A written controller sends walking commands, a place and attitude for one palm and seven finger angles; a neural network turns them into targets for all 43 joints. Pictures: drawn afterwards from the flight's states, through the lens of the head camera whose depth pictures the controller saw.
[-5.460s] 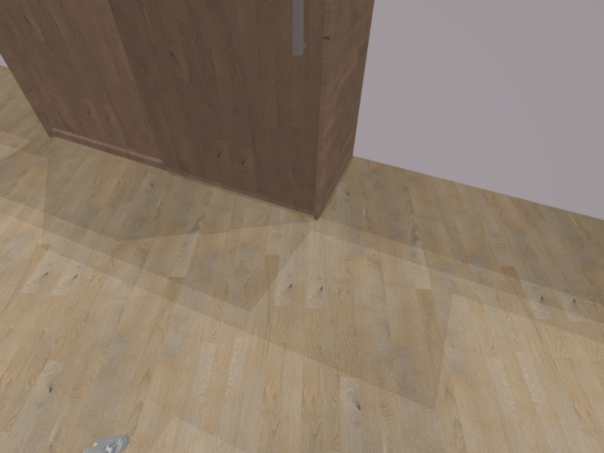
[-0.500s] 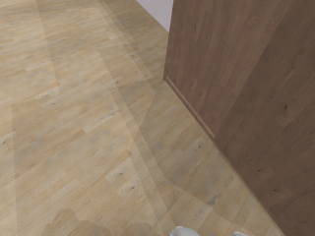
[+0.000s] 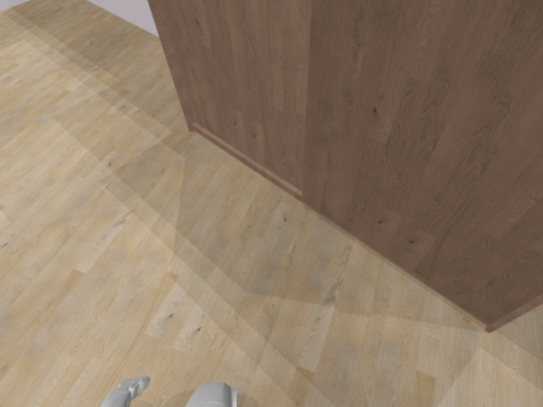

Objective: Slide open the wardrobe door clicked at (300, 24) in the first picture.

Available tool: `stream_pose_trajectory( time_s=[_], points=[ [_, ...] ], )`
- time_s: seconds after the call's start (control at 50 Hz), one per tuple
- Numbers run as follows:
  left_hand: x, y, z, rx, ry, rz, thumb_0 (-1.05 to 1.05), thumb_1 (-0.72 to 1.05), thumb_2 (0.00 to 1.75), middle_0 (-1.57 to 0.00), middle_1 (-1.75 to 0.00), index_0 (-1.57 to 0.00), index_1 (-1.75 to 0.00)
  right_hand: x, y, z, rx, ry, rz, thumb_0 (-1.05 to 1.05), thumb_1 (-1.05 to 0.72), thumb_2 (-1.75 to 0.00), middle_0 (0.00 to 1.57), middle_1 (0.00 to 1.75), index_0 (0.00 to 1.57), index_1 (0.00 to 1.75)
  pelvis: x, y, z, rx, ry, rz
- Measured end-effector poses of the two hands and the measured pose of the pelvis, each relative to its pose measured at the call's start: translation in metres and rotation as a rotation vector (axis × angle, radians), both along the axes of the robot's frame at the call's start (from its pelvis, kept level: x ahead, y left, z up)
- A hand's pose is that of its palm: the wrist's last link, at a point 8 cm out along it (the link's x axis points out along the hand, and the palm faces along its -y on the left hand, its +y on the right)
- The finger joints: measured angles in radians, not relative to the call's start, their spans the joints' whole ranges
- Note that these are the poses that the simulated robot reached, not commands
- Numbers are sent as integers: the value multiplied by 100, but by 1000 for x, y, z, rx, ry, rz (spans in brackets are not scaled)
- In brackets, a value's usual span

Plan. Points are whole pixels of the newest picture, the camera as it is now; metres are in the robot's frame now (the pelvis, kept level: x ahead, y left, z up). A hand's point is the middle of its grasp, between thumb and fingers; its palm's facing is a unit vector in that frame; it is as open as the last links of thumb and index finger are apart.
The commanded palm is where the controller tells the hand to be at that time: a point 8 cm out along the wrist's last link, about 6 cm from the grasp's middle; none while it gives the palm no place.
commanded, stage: turn to face it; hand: right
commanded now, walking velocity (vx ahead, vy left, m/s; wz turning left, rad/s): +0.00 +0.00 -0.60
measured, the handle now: out of the picture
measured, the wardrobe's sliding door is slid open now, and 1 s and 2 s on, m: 0.00 0.00 0.00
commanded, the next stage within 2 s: take the last steps up to it in 1.08 s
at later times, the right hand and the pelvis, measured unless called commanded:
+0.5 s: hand out of the picture +0.04 -0.18 -0.14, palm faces +0.29 +0.92 -0.29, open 7.4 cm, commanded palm none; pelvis +0.00 +0.04 +0.00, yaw -19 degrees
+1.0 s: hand out of the picture -0.06 -0.22 -0.16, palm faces +0.54 +0.80 -0.27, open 7.4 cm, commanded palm none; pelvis -0.01 +0.01 +0.00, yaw -32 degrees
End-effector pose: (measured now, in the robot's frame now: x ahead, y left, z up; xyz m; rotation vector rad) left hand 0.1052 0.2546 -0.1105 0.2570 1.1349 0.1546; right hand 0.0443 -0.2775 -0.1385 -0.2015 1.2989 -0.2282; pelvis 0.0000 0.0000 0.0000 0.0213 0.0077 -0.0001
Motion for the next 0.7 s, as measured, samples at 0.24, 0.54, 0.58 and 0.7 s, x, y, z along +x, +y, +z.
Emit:
stream_pose_trajectory(
  time_s=[0.24, 0.54, 0.58, 0.7],
  points=[
    [-11, 11, -24, -58, 94, -50, 0, 90, 90, -20, -30, -20, -30, 42, 29, 24, -26, -196, -39, 1, -91, -90, 20, 30, 20, 29, -1, 23, -1, -13, 14, -146],
    [32, 18, -28, -52, 151, -239, 1, 91, 90, -20, -30, -20, -29, -43, 59, 25, -33, -140, -235, 1, -90, -90, 20, 30, 21, 30, -3, 39, 1, -58, -4, -359],
    [45, 6, -26, -40, 143, -285, 1, 91, 90, -20, -30, -20, -29, -64, 55, 19, -23, -112, -278, 1, -90, -90, 20, 30, 21, 30, -4, 35, 0, -55, -1, -384],
    [86, -46, -20, 2, 41, -429, 1, 91, 90, -20, -30, -20, -29, -133, 31, -13, 5, -15, -420, 1, -90, -90, 20, 30, 21, 30, -12, 10, -16, -33, 6, -452]
  ],
)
